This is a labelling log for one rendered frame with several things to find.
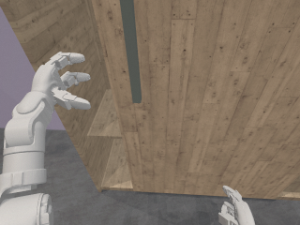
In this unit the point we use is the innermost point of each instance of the left robot upper arm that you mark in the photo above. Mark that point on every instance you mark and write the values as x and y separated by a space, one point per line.
34 209

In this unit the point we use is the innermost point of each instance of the handle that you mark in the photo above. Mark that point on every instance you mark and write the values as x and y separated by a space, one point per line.
130 35

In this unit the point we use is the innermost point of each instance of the right robot hand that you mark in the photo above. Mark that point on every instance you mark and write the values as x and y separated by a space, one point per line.
237 214

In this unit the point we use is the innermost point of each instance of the left robot forearm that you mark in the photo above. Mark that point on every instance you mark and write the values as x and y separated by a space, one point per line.
25 144

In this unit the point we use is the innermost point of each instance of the wardrobe door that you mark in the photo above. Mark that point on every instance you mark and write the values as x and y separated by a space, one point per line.
294 186
220 85

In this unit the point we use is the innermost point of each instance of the left robot hand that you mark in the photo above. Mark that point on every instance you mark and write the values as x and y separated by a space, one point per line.
47 80

